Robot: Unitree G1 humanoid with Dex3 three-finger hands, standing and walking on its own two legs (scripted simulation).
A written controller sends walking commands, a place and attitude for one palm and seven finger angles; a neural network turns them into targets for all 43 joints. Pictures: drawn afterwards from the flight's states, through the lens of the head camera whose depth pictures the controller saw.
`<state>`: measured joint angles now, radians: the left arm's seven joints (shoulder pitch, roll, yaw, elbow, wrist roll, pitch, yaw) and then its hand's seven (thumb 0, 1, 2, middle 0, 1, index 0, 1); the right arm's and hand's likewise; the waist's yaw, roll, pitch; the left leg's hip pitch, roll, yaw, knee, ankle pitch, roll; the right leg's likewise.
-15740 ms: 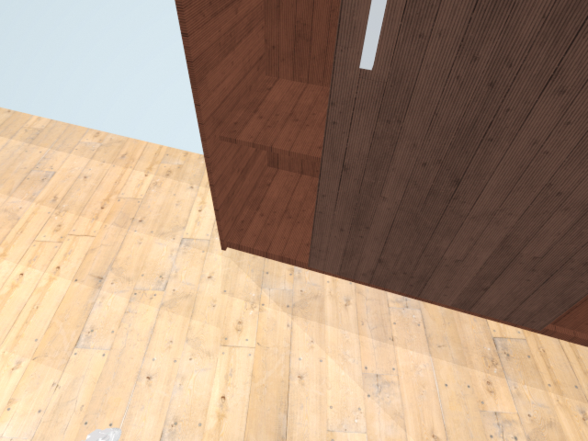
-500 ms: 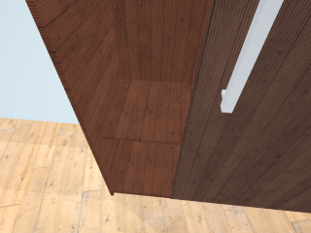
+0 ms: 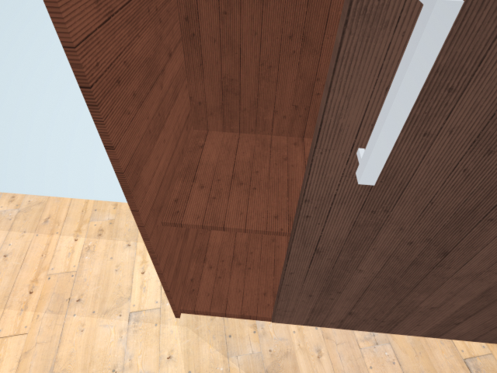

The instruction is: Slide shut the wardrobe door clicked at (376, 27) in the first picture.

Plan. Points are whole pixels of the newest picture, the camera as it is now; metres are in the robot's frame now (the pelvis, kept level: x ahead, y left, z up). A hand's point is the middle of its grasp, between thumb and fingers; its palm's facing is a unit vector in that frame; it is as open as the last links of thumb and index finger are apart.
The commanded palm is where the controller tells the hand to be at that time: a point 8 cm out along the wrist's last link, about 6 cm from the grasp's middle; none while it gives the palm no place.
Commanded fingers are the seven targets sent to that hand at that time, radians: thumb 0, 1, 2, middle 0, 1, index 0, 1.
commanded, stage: look again from close up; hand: right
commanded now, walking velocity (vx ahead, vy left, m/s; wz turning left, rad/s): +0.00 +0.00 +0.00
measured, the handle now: (391, 100) +0.42 -0.16 +0.26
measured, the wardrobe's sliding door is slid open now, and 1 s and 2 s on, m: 0.36 0.36 0.36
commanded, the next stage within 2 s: shuffle to correct the standing spot in 1.54 s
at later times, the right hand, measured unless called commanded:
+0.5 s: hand out of the picture -0.05 -0.13 -0.17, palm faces +0.08 +0.98 -0.16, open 7.4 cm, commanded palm none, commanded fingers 0.00 -0.90 -0.90 0.20 0.30 0.20 0.30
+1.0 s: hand out of the picture -0.05 -0.12 -0.17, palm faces +0.09 +0.98 -0.17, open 7.4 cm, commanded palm none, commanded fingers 0.00 -0.90 -0.90 0.20 0.30 0.20 0.30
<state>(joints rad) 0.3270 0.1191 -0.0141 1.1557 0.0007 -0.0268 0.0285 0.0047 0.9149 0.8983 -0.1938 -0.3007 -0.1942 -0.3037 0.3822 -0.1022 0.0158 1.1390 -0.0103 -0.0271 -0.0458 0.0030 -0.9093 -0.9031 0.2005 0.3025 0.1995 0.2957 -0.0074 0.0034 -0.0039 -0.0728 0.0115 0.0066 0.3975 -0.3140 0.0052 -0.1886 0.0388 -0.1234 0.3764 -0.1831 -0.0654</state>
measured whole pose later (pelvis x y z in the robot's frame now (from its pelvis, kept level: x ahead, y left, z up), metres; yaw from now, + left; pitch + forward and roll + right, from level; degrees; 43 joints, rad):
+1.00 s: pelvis +0.01 +0.03 +0.00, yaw -1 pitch -1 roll -1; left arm 0.33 0.12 -0.02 1.15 0.00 -0.02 0.03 0.00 0.92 0.90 -0.19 -0.30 -0.19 -0.30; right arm 0.40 -0.09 0.01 1.15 -0.01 -0.04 -0.05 0.00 -0.91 -0.90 0.20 0.30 0.20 0.30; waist -0.01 0.00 -0.01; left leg -0.05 -0.02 0.04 0.40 -0.33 0.04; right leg -0.19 0.01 -0.09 0.41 -0.21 -0.03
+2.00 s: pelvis -0.02 +0.02 -0.01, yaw -2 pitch -1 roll -1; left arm 0.27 0.16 0.04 1.02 0.01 0.04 0.03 0.01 0.92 0.90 -0.19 -0.30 -0.19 -0.30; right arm 0.35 -0.15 -0.03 1.04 -0.04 0.00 -0.06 0.00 -0.91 -0.90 0.20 0.30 0.20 0.30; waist -0.04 0.01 0.05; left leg -0.15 0.00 0.05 0.54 -0.36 0.04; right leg -0.37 0.02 -0.02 0.78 -0.43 0.00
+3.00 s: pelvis +0.03 -0.02 -0.01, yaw -1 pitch +0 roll -1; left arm 0.21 0.18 -0.02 1.08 0.01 -0.03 0.03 0.01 0.92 0.90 -0.19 -0.30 -0.19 -0.30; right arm 0.26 -0.19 0.01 1.05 -0.01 -0.02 -0.05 0.01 -0.91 -0.90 0.20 0.30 0.20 0.30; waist 0.00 0.03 0.02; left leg -0.09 0.00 -0.02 0.47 -0.38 0.00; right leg -0.19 0.03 -0.05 0.50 -0.30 -0.03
